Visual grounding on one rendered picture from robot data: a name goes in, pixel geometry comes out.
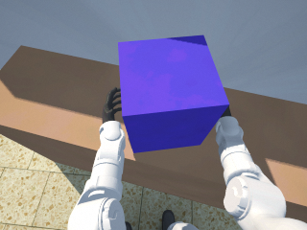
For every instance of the carton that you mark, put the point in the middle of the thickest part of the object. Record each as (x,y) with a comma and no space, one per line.
(171,92)

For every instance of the right robot upper arm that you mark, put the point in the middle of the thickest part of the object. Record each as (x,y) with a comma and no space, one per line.
(258,205)

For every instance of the left robot upper arm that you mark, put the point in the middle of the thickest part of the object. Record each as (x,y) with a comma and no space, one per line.
(100,214)

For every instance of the left robot hand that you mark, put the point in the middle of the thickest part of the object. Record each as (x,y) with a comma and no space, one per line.
(108,110)

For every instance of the pedestal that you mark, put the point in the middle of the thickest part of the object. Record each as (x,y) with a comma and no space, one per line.
(52,104)

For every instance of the robot right forearm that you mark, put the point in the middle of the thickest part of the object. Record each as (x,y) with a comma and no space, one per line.
(234,154)

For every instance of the right robot hand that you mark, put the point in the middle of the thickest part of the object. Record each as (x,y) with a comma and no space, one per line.
(226,113)

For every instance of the robot left forearm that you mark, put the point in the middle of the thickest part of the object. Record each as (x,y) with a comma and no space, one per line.
(106,176)

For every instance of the robot right foot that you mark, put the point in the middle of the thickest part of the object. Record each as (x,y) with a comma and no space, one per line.
(168,218)

